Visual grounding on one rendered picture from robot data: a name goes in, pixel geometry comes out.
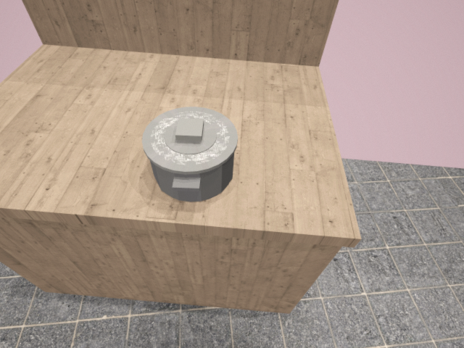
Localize lid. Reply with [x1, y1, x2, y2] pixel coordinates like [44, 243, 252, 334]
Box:
[142, 107, 238, 175]

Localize table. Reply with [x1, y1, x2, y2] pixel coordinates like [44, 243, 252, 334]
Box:
[0, 0, 361, 314]

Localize knob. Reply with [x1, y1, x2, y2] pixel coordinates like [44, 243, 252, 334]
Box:
[175, 118, 204, 141]

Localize pot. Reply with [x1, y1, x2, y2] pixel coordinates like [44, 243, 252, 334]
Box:
[150, 153, 234, 202]

